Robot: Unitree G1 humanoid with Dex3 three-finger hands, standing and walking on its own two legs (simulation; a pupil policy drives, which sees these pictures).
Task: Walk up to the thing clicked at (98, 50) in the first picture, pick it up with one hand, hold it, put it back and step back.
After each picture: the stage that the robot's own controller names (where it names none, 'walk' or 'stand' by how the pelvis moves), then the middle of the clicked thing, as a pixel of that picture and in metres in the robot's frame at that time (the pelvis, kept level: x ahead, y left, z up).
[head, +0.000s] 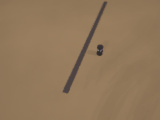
stand; (99, 50) +1.24 -0.18 -0.72
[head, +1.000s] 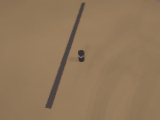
walk; (81, 56) +1.13 +0.11 -0.70
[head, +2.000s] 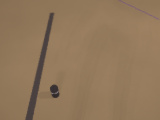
walk; (54, 91) +0.65 +0.26 -0.69
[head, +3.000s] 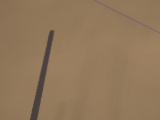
walk; out of the picture +0.38 +0.21 -0.70
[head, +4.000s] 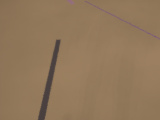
stand; out of the picture +0.31 +0.20 -0.72
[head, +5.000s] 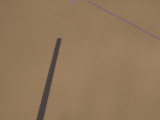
stand; out of the picture +0.32 +0.20 -0.73
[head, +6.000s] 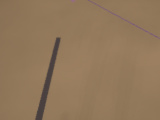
stand; out of the picture +0.32 +0.22 -0.73
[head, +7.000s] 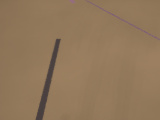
stand; out of the picture +0.30 +0.21 -0.73
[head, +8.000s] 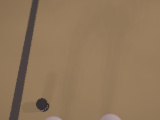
go down; (43, 105) +0.35 +0.22 -0.57
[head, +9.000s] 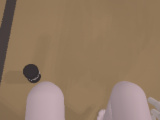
go down; (32, 74) +0.40 +0.23 -0.33
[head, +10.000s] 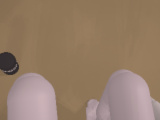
close in; (8, 64) +0.40 +0.25 -0.26
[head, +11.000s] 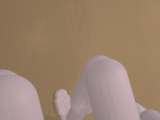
close; out of the picture +0.39 +0.27 -0.22
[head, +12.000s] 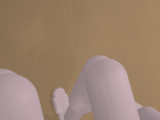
close; out of the picture +0.38 +0.28 -0.22
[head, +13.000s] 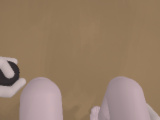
lift; (7, 77) +0.32 +0.25 -0.09
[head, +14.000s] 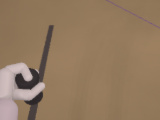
hold; (30, 87) +0.32 +0.18 +0.03
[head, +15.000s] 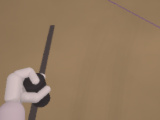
hold; (37, 90) +0.32 +0.17 -0.01
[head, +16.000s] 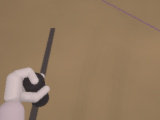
hold; (37, 90) +0.32 +0.17 +0.00
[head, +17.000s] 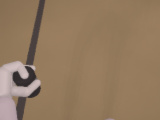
crouch; (28, 82) +0.35 +0.19 -0.06
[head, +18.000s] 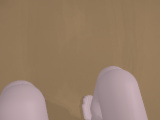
lower; out of the picture +0.46 +0.28 -0.12
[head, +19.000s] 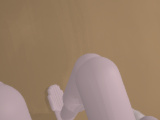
lower; out of the picture +0.42 +0.29 -0.22
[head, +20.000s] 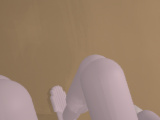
lower; out of the picture +0.41 +0.29 -0.22
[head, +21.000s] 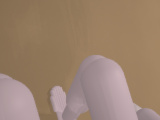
lower; out of the picture +0.41 +0.29 -0.23
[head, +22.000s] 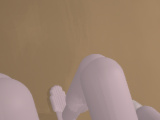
lower; out of the picture +0.41 +0.29 -0.22
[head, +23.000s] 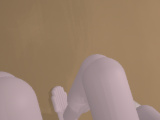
open; out of the picture +0.40 +0.27 -0.23
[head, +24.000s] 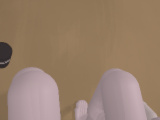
stand; (1, 56) +0.41 +0.24 -0.25
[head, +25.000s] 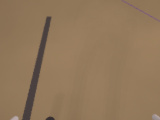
stand; out of the picture +0.36 +0.19 -0.62
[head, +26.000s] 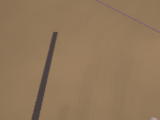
stand; out of the picture +0.36 +0.20 -0.67
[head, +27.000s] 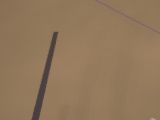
stand; out of the picture +0.36 +0.19 -0.67
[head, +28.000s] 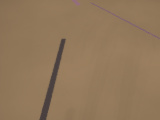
walk; out of the picture +0.38 +0.19 -0.72
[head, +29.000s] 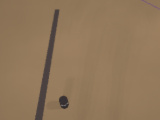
walk; (64, 102) +0.49 +0.17 -0.70
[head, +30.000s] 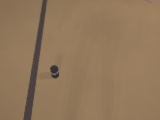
walk; (54, 71) +0.76 +0.20 -0.70
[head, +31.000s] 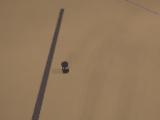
stand; (65, 67) +0.97 +0.22 -0.71
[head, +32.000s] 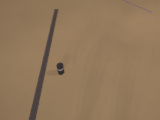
stand; (60, 68) +0.97 +0.24 -0.73
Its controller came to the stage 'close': yes
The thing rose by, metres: 0.72
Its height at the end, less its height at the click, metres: +0.00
